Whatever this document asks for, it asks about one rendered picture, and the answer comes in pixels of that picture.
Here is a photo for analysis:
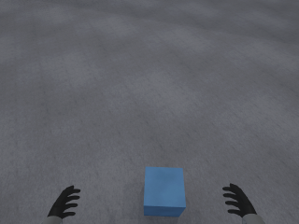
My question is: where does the left robot hand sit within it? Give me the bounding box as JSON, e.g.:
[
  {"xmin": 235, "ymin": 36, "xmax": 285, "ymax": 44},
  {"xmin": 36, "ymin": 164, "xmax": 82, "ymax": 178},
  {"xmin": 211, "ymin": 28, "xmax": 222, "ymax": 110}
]
[{"xmin": 48, "ymin": 185, "xmax": 80, "ymax": 219}]

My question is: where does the right robot forearm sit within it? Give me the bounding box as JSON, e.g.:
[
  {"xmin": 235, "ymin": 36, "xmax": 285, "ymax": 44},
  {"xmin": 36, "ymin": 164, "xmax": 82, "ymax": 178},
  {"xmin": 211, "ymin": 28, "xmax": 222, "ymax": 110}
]
[{"xmin": 242, "ymin": 214, "xmax": 267, "ymax": 224}]

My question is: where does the right robot hand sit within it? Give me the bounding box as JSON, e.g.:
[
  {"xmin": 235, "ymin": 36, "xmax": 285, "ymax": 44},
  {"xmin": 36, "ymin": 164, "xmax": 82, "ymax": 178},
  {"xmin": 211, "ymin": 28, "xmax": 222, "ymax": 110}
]
[{"xmin": 222, "ymin": 183, "xmax": 257, "ymax": 218}]

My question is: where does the carton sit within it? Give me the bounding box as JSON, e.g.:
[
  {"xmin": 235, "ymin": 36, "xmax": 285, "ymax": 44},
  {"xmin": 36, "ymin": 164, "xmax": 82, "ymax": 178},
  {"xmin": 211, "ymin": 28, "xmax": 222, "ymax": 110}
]
[{"xmin": 143, "ymin": 166, "xmax": 186, "ymax": 217}]

